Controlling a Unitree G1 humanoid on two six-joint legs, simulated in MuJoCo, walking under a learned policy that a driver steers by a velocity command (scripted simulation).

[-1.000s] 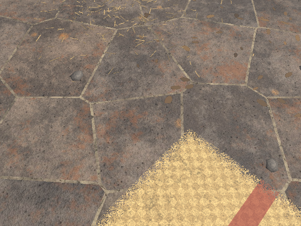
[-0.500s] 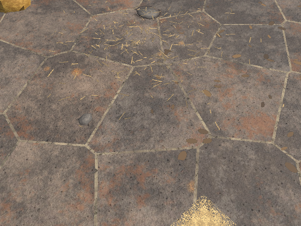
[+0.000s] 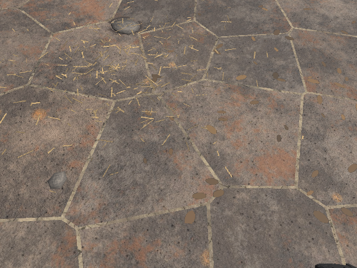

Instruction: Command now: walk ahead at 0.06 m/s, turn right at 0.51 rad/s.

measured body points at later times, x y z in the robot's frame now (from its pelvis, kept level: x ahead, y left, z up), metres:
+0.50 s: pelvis +0.01 -0.05 +0.01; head +0.04 -0.09 +0.46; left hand +0.22 +0.20 -0.07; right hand +0.07 -0.37 -0.11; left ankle +0.06 +0.10 -0.65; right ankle +0.00 -0.13 -0.73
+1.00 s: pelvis +0.03 -0.02 +0.01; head +0.07 -0.02 +0.46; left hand +0.31 +0.15 -0.10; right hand +0.00 -0.33 -0.09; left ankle +0.09 +0.08 -0.73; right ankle -0.07 -0.13 -0.67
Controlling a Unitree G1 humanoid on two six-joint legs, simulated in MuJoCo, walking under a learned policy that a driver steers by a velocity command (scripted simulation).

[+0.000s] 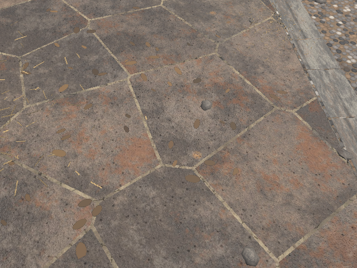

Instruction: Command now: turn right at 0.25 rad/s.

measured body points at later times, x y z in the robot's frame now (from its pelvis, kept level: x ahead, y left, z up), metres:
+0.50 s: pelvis +0.01 -0.04 -0.01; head +0.01 -0.05 +0.44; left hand +0.16 +0.20 -0.11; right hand +0.09 -0.32 -0.13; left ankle +0.00 +0.12 -0.74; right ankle -0.01 -0.15 -0.74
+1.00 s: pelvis +0.01 -0.04 -0.01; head +0.01 -0.04 +0.44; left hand +0.10 +0.22 -0.14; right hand +0.05 -0.31 -0.15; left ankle +0.00 +0.12 -0.74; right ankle -0.01 -0.15 -0.74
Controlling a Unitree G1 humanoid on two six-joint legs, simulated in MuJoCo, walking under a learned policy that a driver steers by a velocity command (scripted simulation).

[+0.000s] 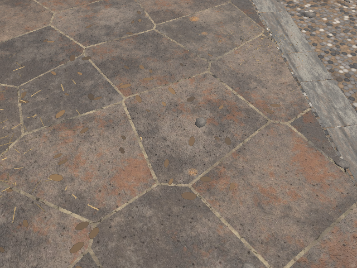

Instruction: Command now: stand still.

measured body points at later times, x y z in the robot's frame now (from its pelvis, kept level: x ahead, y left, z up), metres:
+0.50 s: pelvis +0.05 +0.04 +0.00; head +0.05 +0.06 +0.45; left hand +0.09 +0.31 -0.15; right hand +0.04 -0.22 -0.14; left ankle +0.01 +0.13 -0.74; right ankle -0.02 -0.10 -0.68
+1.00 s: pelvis +0.31 +0.00 -0.01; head +0.34 +0.00 +0.44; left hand +0.45 +0.26 -0.12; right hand +0.30 -0.26 -0.15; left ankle +0.16 +0.14 -0.63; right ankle +0.38 -0.08 -0.74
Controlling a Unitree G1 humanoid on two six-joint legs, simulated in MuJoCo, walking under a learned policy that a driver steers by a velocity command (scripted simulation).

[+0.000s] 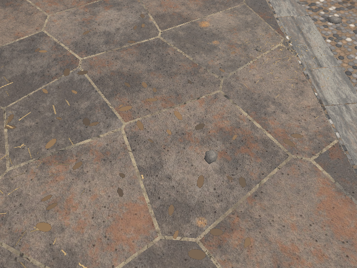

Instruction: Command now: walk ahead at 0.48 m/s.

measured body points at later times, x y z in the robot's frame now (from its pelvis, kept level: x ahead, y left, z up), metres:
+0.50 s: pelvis +0.29 +0.07 -0.01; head +0.33 +0.09 +0.44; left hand +0.29 +0.35 -0.15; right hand +0.50 -0.16 -0.11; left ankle +0.37 +0.16 -0.73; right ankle +0.14 -0.10 -0.64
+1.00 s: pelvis +0.59 +0.09 +0.00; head +0.62 +0.10 +0.44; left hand +0.69 +0.40 -0.10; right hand +0.71 -0.16 -0.13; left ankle +0.40 +0.17 -0.66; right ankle +0.71 +0.03 -0.73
